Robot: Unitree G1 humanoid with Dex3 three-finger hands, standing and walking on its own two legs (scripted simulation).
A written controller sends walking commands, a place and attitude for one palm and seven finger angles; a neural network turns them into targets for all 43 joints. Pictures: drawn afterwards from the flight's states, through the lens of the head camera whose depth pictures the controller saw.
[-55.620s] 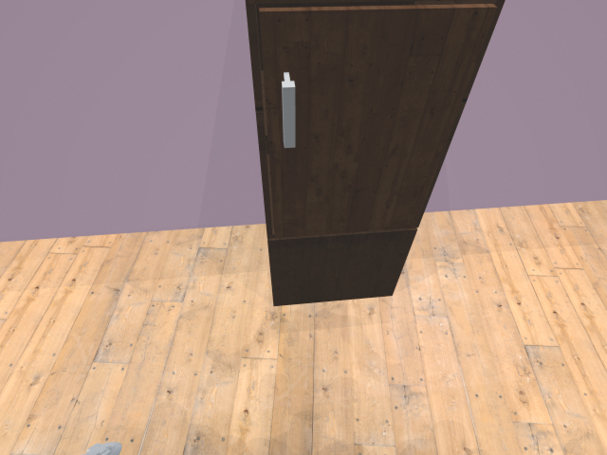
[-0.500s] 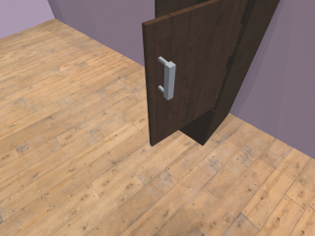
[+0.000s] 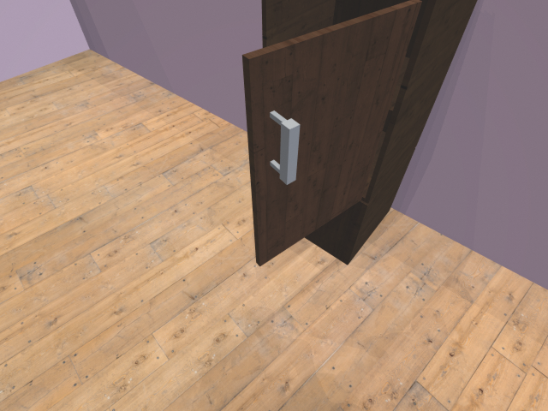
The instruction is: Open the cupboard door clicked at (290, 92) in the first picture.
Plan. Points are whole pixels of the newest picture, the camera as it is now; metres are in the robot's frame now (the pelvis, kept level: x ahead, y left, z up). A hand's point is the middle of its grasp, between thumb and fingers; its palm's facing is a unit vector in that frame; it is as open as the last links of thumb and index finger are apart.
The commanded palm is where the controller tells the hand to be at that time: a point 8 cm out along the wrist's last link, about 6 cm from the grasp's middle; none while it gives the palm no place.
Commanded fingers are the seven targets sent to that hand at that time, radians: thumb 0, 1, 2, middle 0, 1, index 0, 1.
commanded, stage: let the arm hang, fingers relaxed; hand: left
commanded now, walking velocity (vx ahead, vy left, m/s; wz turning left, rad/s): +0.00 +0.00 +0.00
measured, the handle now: (281, 147) +0.54 +0.02 +0.08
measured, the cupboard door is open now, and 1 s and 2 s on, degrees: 77 77 77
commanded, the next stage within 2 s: look to check the result in 0.04 s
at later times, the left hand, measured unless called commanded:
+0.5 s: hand out of the picture +0.01 +0.17 -0.17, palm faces +0.04 -0.98 -0.20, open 7.4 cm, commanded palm none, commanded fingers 0.00 0.90 0.90 -0.20 -0.30 -0.20 -0.30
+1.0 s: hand out of the picture +0.03 +0.17 -0.17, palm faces +0.04 -0.98 -0.21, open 7.4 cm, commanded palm none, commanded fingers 0.00 0.90 0.90 -0.20 -0.30 -0.20 -0.30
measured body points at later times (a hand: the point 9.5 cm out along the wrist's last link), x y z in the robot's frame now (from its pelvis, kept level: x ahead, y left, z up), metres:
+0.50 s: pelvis +0.01 +0.00 +0.00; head +0.03 -0.01 +0.45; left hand +0.00 +0.22 -0.16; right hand +0.01 -0.22 -0.16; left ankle +0.03 +0.11 -0.74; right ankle -0.01 -0.12 -0.74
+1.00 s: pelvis +0.02 -0.01 +0.00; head +0.04 -0.01 +0.45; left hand +0.03 +0.22 -0.15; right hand +0.03 -0.24 -0.16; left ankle +0.03 +0.11 -0.74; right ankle -0.01 -0.12 -0.74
